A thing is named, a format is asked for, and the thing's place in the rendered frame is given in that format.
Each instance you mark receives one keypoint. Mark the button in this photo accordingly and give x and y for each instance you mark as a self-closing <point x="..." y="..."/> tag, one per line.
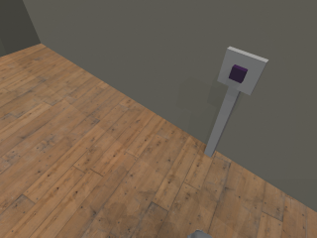
<point x="238" y="73"/>

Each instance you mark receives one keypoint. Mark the panel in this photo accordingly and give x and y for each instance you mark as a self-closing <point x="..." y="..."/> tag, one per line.
<point x="255" y="66"/>

